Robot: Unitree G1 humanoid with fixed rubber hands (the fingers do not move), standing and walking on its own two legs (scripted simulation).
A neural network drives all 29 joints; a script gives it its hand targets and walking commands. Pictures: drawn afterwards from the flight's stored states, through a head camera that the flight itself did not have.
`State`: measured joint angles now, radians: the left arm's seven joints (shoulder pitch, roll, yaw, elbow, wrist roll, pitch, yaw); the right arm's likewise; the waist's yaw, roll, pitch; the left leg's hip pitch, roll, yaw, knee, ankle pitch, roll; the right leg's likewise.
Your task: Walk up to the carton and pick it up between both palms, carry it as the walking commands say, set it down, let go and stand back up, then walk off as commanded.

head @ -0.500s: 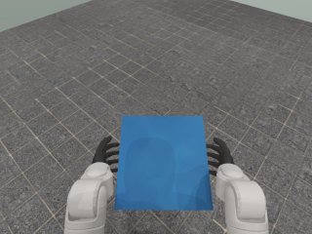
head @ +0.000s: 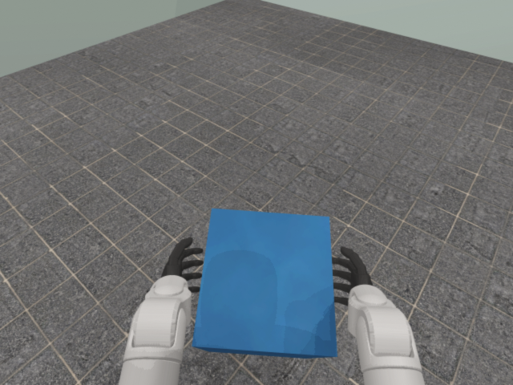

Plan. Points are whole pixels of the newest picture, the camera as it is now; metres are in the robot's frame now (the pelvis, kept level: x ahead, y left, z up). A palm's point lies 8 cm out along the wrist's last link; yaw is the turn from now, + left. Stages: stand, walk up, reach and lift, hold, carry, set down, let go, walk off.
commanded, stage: carry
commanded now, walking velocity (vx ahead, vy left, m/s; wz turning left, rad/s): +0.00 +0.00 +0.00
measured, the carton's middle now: (263, 290) +0.31 +0.00 -0.08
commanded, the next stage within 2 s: none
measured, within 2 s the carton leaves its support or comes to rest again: neither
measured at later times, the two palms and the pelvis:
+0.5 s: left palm (160, 330) +0.20 +0.15 +0.03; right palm (367, 342) +0.19 -0.14 +0.02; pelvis -0.08 +0.00 +0.00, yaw +1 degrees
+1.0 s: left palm (142, 365) +0.16 +0.16 +0.03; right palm (352, 378) +0.15 -0.11 +0.01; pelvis -0.13 +0.02 +0.00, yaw +0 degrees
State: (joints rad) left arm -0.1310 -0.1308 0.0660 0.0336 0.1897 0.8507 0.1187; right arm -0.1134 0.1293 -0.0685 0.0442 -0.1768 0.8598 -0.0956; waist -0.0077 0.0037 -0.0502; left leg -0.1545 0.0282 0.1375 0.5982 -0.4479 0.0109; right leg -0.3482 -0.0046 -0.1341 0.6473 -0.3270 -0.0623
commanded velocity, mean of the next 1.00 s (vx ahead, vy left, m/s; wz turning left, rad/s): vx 0.00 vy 0.00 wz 0.00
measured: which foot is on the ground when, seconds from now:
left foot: down 0.00-1.00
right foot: down 0.00-1.00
